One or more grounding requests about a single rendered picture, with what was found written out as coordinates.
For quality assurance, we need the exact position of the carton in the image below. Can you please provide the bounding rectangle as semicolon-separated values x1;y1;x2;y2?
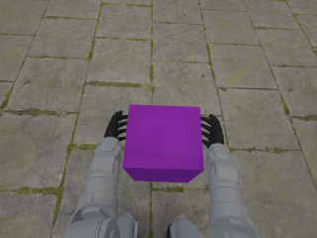
122;104;204;183

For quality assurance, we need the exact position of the robot right upper arm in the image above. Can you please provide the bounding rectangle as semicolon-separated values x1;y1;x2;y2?
208;227;256;238

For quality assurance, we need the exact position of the robot right forearm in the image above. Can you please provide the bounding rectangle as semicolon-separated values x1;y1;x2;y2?
204;143;260;238

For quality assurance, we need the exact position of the robot left upper arm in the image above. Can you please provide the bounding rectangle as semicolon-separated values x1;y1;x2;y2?
63;216;121;238

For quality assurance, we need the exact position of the left robot thigh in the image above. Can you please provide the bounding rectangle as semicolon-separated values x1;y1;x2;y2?
116;216;139;238

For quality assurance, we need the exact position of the robot thigh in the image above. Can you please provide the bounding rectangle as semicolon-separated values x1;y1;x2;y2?
169;219;204;238
116;216;139;238

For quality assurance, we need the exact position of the robot left forearm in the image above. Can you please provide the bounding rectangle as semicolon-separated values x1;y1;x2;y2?
62;137;122;238

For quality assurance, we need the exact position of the robot left hand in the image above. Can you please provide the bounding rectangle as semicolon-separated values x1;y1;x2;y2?
104;110;129;142

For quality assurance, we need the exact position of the robot right hand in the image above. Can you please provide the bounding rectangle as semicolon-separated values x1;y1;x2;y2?
200;114;225;149

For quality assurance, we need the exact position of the right robot thigh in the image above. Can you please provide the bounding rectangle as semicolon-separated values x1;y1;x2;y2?
169;219;204;238

